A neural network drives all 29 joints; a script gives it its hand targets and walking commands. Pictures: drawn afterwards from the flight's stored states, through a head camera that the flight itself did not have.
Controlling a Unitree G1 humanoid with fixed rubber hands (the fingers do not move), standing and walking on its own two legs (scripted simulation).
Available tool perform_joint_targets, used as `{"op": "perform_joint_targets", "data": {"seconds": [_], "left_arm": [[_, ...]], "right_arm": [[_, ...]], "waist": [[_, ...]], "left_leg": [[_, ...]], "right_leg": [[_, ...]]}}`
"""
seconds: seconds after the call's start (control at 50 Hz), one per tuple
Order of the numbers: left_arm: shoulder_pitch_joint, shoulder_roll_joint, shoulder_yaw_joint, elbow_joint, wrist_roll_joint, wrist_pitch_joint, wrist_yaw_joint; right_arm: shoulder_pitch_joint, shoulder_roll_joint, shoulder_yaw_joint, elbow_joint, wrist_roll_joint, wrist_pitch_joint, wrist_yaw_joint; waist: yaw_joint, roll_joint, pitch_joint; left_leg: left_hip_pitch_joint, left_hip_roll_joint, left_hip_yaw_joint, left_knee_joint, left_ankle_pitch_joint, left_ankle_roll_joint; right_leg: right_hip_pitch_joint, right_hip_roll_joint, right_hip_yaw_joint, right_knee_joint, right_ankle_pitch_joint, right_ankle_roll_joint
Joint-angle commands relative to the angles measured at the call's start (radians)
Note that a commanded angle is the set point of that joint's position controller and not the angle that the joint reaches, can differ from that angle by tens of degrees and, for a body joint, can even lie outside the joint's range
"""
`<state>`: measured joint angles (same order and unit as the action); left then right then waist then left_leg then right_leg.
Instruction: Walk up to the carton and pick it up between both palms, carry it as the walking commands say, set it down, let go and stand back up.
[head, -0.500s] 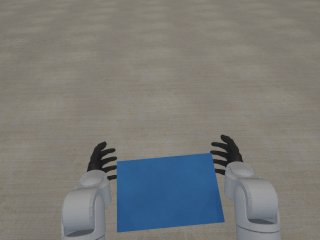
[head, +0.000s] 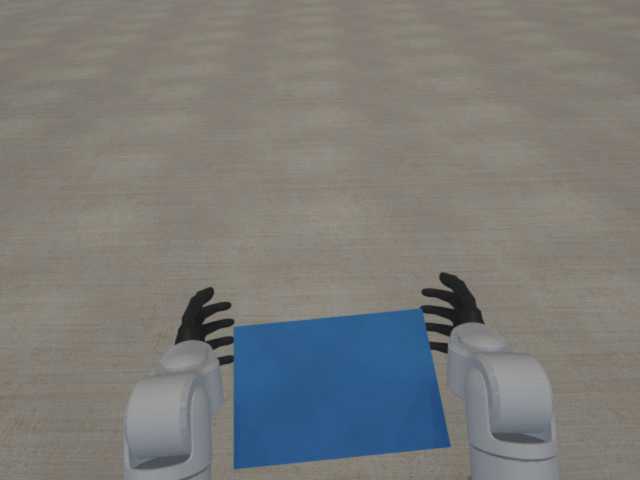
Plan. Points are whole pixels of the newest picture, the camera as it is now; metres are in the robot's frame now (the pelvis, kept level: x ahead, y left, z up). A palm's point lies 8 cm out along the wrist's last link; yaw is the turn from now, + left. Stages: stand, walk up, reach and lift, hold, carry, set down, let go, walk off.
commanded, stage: carry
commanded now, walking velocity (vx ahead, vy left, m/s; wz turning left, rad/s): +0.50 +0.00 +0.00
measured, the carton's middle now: (333, 388) +0.26 +0.00 +0.01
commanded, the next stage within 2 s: none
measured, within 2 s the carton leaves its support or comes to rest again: neither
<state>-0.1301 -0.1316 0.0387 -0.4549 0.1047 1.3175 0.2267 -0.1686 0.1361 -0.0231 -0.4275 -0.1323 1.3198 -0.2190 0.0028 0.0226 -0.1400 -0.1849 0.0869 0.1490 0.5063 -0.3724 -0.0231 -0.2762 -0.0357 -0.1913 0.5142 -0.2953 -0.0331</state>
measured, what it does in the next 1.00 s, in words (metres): walks ahead: right foot, then left foot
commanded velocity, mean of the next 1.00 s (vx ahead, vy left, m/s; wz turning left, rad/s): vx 0.50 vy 0.00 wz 0.00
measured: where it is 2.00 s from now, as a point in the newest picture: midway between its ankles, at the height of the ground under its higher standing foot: (327, 360)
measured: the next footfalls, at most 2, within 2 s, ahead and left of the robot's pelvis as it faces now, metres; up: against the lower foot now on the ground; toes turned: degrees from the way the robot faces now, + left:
right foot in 0.58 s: +0.35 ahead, -0.08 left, +0.00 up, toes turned -8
left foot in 1.00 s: +0.77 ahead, +0.12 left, +0.00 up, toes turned -13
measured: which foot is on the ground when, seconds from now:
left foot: down 0.00-0.58, up 0.60-0.98, down 1.00-1.00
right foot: down 0.00-0.36, up 0.38-0.56, down 0.58-1.00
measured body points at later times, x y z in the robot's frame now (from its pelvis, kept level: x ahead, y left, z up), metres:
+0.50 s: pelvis +0.18 +0.01 +0.00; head +0.21 +0.02 +0.45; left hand +0.46 +0.16 +0.08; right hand +0.45 -0.14 +0.08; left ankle -0.01 +0.10 -0.73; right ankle +0.18 -0.09 -0.70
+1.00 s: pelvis +0.51 +0.02 -0.01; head +0.51 +0.02 +0.44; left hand +0.77 +0.18 +0.09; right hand +0.78 -0.13 +0.10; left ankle +0.67 +0.11 -0.73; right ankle +0.32 -0.07 -0.73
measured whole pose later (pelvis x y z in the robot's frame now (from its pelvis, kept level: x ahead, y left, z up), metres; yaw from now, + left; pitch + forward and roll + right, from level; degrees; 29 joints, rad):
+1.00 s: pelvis +0.51 +0.02 -0.01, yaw -1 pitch +2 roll +1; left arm -0.10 -0.13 0.03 -0.54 0.08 1.27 0.22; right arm -0.14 0.13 -0.01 -0.52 -0.12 1.28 -0.22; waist 0.02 -0.01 -0.06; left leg -0.46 0.05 0.24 0.40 -0.02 0.01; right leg 0.13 -0.03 -0.13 0.32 -0.46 0.00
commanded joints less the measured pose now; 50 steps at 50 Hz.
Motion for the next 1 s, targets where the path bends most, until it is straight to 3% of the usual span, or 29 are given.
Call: {"op": "perform_joint_targets", "data": {"seconds": [0.0, 0.08, 0.16, 0.2, 0.24, 0.26, 0.28, 0.3, 0.32, 0.34, 0.36, 0.38, 0.4, 0.44, 0.48, 0.5, 0.52, 0.54, 0.56, 0.58, 0.6, 0.64, 0.68, 0.72, 0.82, 0.88, 0.92, 0.96, 0.98], "left_arm": [[-0.426, -0.831, -0.495, -0.089, -0.326, -0.021, -0.214], [-0.420, -0.864, -0.508, -0.065, -0.334, -0.020, -0.218], [-0.397, -0.905, -0.527, -0.044, -0.343, -0.035, -0.222], [-0.403, -0.923, -0.543, -0.049, -0.351, -0.046, -0.223], [-0.415, -0.941, -0.557, -0.077, -0.354, -0.056, -0.223], [-0.408, -0.949, -0.560, -0.094, -0.352, -0.061, -0.221], [-0.394, -0.950, -0.558, -0.106, -0.345, -0.064, -0.218], [-0.396, -0.943, -0.560, -0.116, -0.342, -0.066, -0.219], [-0.373, -0.929, -0.565, -0.109, -0.344, -0.068, -0.222], [-0.429, -0.947, -0.611, -0.138, -0.377, -0.066, -0.235], [-0.442, -0.960, -0.618, -0.131, -0.393, -0.072, -0.241], [-0.420, -0.986, -0.620, -0.101, -0.398, -0.083, -0.245], [-0.398, -0.991, -0.618, -0.095, -0.391, -0.093, -0.244], [-0.354, -0.990, -0.606, -0.099, -0.368, -0.109, -0.236], [-0.313, -0.971, -0.598, -0.086, -0.328, -0.118, -0.225], [-0.301, -0.956, -0.602, -0.091, -0.321, -0.121, -0.221], [-0.297, -0.945, -0.605, -0.099, -0.325, -0.120, -0.220], [-0.301, -0.945, -0.600, -0.107, -0.330, -0.116, -0.221], [-0.287, -0.935, -0.591, -0.105, -0.336, -0.111, -0.224], [-0.324, -0.911, -0.585, -0.119, -0.338, -0.106, -0.224], [-0.321, -0.917, -0.577, -0.103, -0.354, -0.100, -0.227], [-0.330, -0.952, -0.581, -0.104, -0.355, -0.094, -0.243], [-0.330, -0.993, -0.586, -0.086, -0.369, -0.101, -0.261], [-0.346, -1.001, -0.607, -0.108, -0.397, -0.111, -0.275], [-0.324, -0.900, -0.604, -0.156, -0.404, -0.095, -0.275], [-0.301, -0.861, -0.578, -0.150, -0.389, -0.079, -0.262], [-0.324, -0.840, -0.573, -0.166, -0.387, -0.069, -0.252], [-0.348, -0.819, -0.570, -0.167, -0.381, -0.055, -0.243], [-0.367, -0.812, -0.573, -0.164, -0.374, -0.048, -0.241]], "right_arm": [[-0.361, 0.884, 0.475, -0.062, 0.305, -0.020, 0.202], [-0.346, 0.897, 0.484, -0.051, 0.319, -0.022, 0.205], [-0.340, 0.904, 0.502, -0.061, 0.341, -0.033, 0.215], [-0.356, 0.906, 0.508, -0.075, 0.355, -0.041, 0.220], [-0.378, 0.926, 0.528, -0.105, 0.379, -0.050, 0.227], [-0.375, 0.933, 0.540, -0.118, 0.392, -0.055, 0.231], [-0.350, 0.939, 0.547, -0.122, 0.396, -0.057, 0.234], [-0.294, 0.946, 0.548, -0.110, 0.393, -0.060, 0.234], [-0.279, 0.947, 0.543, -0.102, 0.389, -0.067, 0.232], [-0.270, 0.928, 0.517, -0.073, 0.377, -0.082, 0.225], [-0.311, 0.946, 0.528, -0.114, 0.397, -0.092, 0.227], [-0.345, 0.953, 0.548, -0.154, 0.428, -0.101, 0.231], [-0.369, 0.961, 0.563, -0.169, 0.440, -0.107, 0.233], [-0.371, 0.966, 0.586, -0.199, 0.461, -0.114, 0.239], [-0.370, 0.952, 0.601, -0.207, 0.454, -0.115, 0.246], [-0.339, 0.945, 0.596, -0.196, 0.450, -0.115, 0.249], [-0.311, 0.935, 0.590, -0.191, 0.447, -0.115, 0.251], [-0.301, 0.920, 0.585, -0.183, 0.441, -0.112, 0.253], [-0.316, 0.904, 0.579, -0.177, 0.433, -0.108, 0.252], [-0.307, 0.898, 0.581, -0.185, 0.424, -0.099, 0.255], [-0.307, 0.895, 0.582, -0.160, 0.429, -0.092, 0.256], [-0.290, 0.945, 0.574, -0.115, 0.396, -0.092, 0.253], [-0.286, 0.991, 0.574, -0.119, 0.360, -0.105, 0.249], [-0.291, 1.013, 0.579, -0.135, 0.349, -0.121, 0.240], [-0.252, 0.983, 0.573, -0.134, 0.330, -0.101, 0.216], [-0.273, 0.966, 0.580, -0.145, 0.339, -0.076, 0.212], [-0.295, 0.957, 0.572, -0.154, 0.345, -0.063, 0.210], [-0.282, 0.947, 0.557, -0.127, 0.347, -0.051, 0.209], [-0.271, 0.939, 0.549, -0.104, 0.351, -0.048, 0.211]], "waist": [[-0.001, 0.001, -0.036], [0.012, 0.013, -0.057], [0.017, -0.046, -0.126], [0.021, -0.110, -0.135], [0.026, -0.204, -0.101], [0.028, -0.186, -0.085], [0.016, -0.150, -0.100], [-0.029, -0.088, -0.146], [-0.057, 0.018, -0.211], [-0.051, 0.307, -0.170], [-0.047, 0.241, -0.097], [-0.051, 0.126, -0.071], [-0.052, 0.083, -0.054], [-0.046, 0.088, -0.047], [-0.015, 0.111, -0.098], [-0.011, 0.150, -0.139], [-0.002, 0.171, -0.192], [0.025, 0.143, -0.236], [0.057, 0.094, -0.276], [0.040, -0.173, -0.268], [0.031, -0.209, -0.282], [0.020, -0.056, -0.235], [0.018, -0.081, -0.159], [0.017, -0.150, -0.123], [0.022, -0.152, -0.032], [0.030, -0.166, -0.006], [0.023, -0.167, -0.025], [0.002, -0.150, -0.093], [-0.021, -0.120, -0.168]], "left_leg": [[-0.042, 0.103, -0.108, -0.145, -0.164, 0.040], [-0.029, 0.109, -0.107, -0.101, -0.032, 0.042], [-0.105, 0.064, -0.003, 0.101, 0.274, 0.005], [-0.233, 0.012, 0.065, 0.156, 0.203, -0.017], [-0.399, -0.045, 0.093, 0.158, -0.134, -0.013], [-0.431, -0.052, 0.078, 0.122, -0.202, -0.004], [-0.357, -0.057, 0.075, 0.031, -0.178, 0.007], [-0.075, -0.041, 0.053, -0.140, -0.051, 0.036], [0.319, 0.024, -0.056, -0.244, 0.138, 0.076], [0.566, 0.263, -0.415, -0.216, 0.686, 0.168], [0.638, 0.323, -0.458, -0.194, 0.952, 0.220], [0.653, 0.304, -0.387, -0.187, 0.979, 0.198], [0.682, 0.288, -0.292, -0.191, 0.988, 0.168], [0.640, 0.236, -0.141, -0.202, 1.093, 0.114], [0.437, 0.141, 0.028, -0.169, 1.219, 0.061], [0.386, 0.118, 0.065, -0.101, 1.260, 0.048], [0.314, 0.101, 0.086, 0.004, 1.219, 0.043], [0.185, 0.070, 0.121, 0.152, 1.032, 0.026], [-0.028, 0.041, 0.088, 0.326, 0.735, 0.028], [-0.310, -0.084, 0.072, 0.635, 0.121, 0.000], [-0.425, -0.129, -0.078, 0.796, -0.122, 0.016], [-0.468, -0.024, -0.154, 0.769, -0.063, 0.019], [-0.472, 0.023, -0.147, 0.578, 0.028, 0.000], [-0.463, 0.011, -0.095, 0.445, 0.095, 0.001], [-0.351, -0.039, 0.030, 0.064, 0.300, -0.006], [-0.247, -0.057, 0.063, -0.025, 0.427, 0.004], [-0.166, -0.058, 0.097, -0.055, 0.426, 0.021], [0.032, -0.094, 0.141, -0.114, 0.364, 0.037], [0.234, -0.066, 0.083, -0.085, 0.295, 0.066]], "right_leg": [[0.023, -0.126, 0.167, -0.167, -0.206, -0.025], [0.074, -0.101, 0.143, -0.083, -0.004, -0.026], [0.264, -0.132, 0.199, -0.008, 0.267, -0.066], [0.404, -0.181, 0.262, -0.039, 0.361, -0.105], [0.535, -0.254, 0.347, -0.082, 0.595, -0.151], [0.563, -0.275, 0.353, -0.066, 0.695, -0.160], [0.530, -0.269, 0.305, -0.013, 0.760, -0.144], [0.343, -0.222, 0.170, 0.130, 0.807, -0.082], [0.012, -0.139, 0.027, 0.370, 0.649, -0.003], [-0.413, 0.017, -0.063, 0.590, 0.068, 0.046], [-0.609, 0.037, 0.037, 0.636, -0.217, 0.026], [-0.657, -0.006, 0.085, 0.635, -0.228, 0.015], [-0.695, -0.027, 0.093, 0.579, -0.203, 0.016], [-0.608, -0.013, 0.047, 0.376, -0.116, 0.025], [-0.255, 0.068, -0.037, 0.092, 0.047, 0.011], [-0.111, 0.120, -0.083, 0.016, 0.088, 0.012], [0.059, 0.141, -0.107, -0.036, 0.137, 0.006], [0.265, 0.119, -0.096, -0.122, 0.208, -0.016], [0.474, 0.014, 0.043, -0.101, 0.122, -0.057], [0.577, -0.297, 0.527, -0.188, 0.216, -0.179], [0.578, -0.382, 0.711, -0.231, 0.394, -0.274], [0.485, -0.357, 0.543, -0.223, 0.454, -0.228], [0.426, -0.279, 0.409, -0.276, 0.333, -0.159], [0.405, -0.258, 0.325, -0.328, 0.306, -0.140], [0.299, -0.168, 0.106, -0.370, 0.415, -0.101], [0.281, -0.166, 0.062, -0.381, 0.473, -0.087], [0.309, -0.172, 0.036, -0.298, 0.658, -0.076], [0.282, -0.147, -0.007, -0.079, 0.776, -0.048], [0.151, -0.127, -0.005, 0.109, 0.687, -0.033]]}}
